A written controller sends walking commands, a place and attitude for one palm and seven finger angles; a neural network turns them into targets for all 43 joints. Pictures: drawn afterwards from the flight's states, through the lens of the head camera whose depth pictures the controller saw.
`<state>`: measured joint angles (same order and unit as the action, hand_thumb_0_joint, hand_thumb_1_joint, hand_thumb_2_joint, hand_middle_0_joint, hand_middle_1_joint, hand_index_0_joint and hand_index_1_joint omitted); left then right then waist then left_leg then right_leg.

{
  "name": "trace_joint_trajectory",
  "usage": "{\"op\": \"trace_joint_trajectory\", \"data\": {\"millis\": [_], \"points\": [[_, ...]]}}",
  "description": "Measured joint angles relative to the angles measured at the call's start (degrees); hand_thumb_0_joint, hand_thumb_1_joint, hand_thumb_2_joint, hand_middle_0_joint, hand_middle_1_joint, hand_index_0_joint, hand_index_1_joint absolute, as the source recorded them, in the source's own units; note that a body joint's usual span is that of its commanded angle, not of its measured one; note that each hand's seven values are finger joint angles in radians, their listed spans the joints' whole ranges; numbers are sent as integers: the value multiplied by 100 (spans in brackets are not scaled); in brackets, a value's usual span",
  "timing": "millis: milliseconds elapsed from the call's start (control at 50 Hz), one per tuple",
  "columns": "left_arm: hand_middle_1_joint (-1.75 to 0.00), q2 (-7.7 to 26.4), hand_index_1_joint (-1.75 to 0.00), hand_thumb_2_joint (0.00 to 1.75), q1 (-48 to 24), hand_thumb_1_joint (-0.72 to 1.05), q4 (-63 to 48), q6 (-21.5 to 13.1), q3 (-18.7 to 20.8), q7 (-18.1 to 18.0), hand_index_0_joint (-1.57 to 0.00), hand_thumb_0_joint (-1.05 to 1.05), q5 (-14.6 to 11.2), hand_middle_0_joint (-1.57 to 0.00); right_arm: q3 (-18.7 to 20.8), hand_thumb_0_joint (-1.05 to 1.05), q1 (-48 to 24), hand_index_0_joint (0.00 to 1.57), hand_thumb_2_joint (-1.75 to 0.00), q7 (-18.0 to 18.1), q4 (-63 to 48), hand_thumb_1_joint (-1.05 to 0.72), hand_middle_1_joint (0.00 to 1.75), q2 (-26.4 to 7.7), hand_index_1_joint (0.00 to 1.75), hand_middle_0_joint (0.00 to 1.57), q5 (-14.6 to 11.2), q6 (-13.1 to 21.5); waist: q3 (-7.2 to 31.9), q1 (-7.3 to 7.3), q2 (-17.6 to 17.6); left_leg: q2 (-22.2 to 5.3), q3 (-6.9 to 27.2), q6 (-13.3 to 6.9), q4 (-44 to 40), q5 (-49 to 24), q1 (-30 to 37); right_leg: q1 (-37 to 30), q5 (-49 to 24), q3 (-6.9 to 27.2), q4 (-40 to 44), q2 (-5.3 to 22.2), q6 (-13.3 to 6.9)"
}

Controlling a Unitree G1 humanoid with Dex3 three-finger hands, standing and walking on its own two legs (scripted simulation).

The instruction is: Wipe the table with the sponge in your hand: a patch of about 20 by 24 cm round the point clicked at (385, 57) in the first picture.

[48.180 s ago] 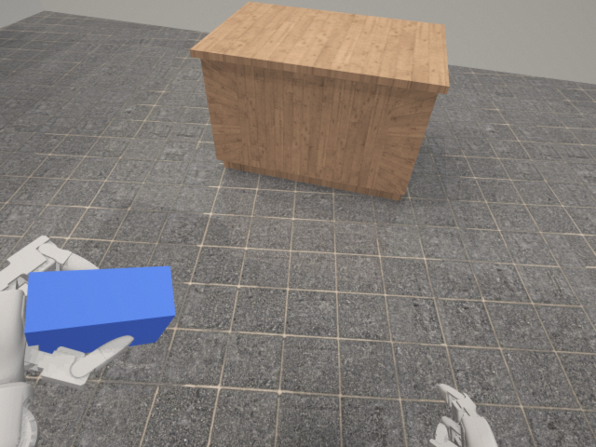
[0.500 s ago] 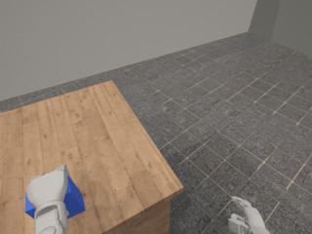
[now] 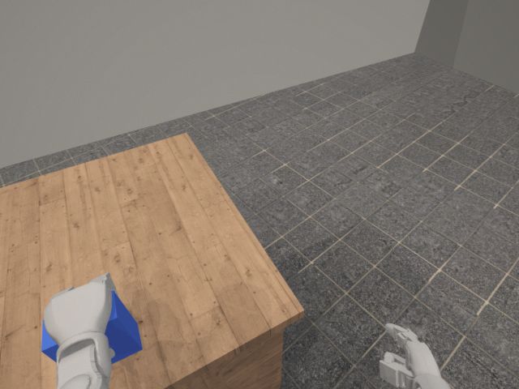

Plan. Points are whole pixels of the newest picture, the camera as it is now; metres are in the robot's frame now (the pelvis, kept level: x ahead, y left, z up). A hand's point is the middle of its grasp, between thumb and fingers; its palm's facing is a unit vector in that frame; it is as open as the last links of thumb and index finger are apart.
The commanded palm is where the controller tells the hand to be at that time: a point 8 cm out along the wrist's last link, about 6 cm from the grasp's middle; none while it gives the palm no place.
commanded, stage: lift the sponge slowly off the table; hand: left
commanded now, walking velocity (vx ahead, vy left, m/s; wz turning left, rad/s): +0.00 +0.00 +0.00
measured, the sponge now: (101, 340) +0.20 +0.30 -0.06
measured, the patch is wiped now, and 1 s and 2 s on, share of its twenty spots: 0.90 0.90 0.90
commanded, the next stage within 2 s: bring the sponge back beside the body in 1.96 s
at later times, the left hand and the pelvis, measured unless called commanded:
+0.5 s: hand (97, 335) +0.19 +0.28 +0.00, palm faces -0.04 -0.14 -0.99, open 9.7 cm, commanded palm +0.16 +0.27 +0.06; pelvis +0.01 +0.01 +0.01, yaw +0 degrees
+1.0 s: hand (91, 333) +0.18 +0.28 +0.03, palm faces -0.02 -0.15 -0.99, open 9.7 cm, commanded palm +0.16 +0.27 +0.10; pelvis -0.01 +0.00 +0.01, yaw +0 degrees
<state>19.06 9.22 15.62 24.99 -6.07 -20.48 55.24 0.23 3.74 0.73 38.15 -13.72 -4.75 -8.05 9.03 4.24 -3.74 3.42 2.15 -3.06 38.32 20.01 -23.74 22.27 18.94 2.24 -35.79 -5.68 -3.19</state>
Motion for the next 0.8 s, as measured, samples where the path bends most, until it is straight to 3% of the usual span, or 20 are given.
{"op": "trace_joint_trajectory", "data": {"millis": [220, 440, 800], "points": [[-143, 32, -144, 105, 196, -44, -253, -21, -5, 166, -72, 1, -56, -70, 2, 2, -27, 20, -90, 10, 5, -91, 30, 9, 30, 20, 24, 41, -82, 6, 0, -1, -9, -22, -159, -18, 259, -270, -37, 31, 188, 5, 13], [-141, -72, -142, 105, 633, -46, -918, -6, -194, 303, -74, 1, -98, -72, 40, 2, -127, 20, -90, -50, 1, -91, 30, 5, 30, 19, 68, 91, -179, 122, -44, 34, -30, -64, -307, -51, 544, -550, -61, 67, 324, 45, 49], [-137, -52, -138, 105, 585, -48, -1210, 90, -321, 618, -78, -1, -116, -76, -114, 2, -369, 20, -90, -15, 111, -91, 30, 113, 30, 20, 117, 113, -423, 274, -62, 12, -12, -31, -648, -264, 1054, -1057, -274, 77, 660, 40, 15]]}}
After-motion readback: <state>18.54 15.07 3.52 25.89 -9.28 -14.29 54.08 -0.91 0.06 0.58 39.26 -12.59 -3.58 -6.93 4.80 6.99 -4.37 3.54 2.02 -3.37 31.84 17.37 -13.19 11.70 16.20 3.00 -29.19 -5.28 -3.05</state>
